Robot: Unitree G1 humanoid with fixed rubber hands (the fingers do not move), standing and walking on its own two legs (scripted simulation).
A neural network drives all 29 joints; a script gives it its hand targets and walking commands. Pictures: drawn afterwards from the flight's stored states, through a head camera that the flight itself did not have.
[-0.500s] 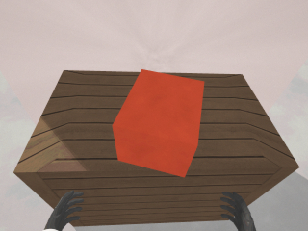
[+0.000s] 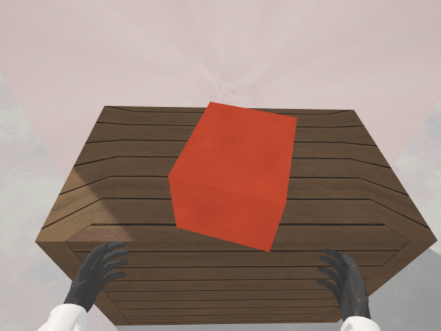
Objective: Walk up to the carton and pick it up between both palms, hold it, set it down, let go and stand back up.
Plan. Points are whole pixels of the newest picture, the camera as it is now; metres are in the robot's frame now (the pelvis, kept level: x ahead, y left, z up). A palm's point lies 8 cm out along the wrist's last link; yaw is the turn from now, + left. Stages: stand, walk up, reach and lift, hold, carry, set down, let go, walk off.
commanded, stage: reach and lift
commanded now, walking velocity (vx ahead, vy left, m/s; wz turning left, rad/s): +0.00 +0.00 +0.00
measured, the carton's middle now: (237, 171) +0.46 -0.01 +0.01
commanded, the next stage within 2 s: none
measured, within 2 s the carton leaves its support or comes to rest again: neither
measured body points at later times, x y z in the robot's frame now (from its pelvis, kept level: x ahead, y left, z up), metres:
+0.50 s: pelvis +0.02 +0.00 +0.00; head +0.03 +0.01 +0.45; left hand +0.26 +0.23 +0.05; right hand +0.25 -0.20 +0.04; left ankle +0.04 +0.11 -0.75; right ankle -0.03 -0.10 -0.75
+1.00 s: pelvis +0.01 -0.01 +0.00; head +0.03 +0.00 +0.45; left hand +0.34 +0.22 +0.09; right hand +0.31 -0.22 +0.08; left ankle +0.04 +0.11 -0.75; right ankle -0.03 -0.10 -0.75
